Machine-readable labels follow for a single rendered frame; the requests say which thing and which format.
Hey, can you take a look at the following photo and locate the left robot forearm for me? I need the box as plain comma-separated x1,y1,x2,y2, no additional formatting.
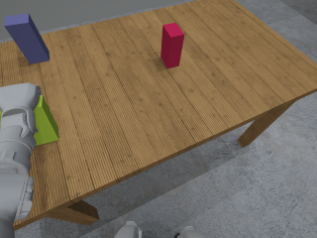
0,105,37,175

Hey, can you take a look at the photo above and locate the table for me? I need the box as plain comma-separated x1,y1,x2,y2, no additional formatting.
0,0,317,231

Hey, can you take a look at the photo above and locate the robot left upper arm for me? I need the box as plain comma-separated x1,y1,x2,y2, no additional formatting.
0,173,34,238

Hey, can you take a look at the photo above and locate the robot left hand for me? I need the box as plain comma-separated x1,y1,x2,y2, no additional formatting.
0,82,43,134

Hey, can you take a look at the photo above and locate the right robot shin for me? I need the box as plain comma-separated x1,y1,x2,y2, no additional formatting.
181,226,194,233

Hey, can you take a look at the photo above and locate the sponge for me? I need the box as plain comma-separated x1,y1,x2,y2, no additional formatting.
0,95,59,146

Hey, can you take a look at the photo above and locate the left robot thigh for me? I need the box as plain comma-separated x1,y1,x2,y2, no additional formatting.
114,225,143,238

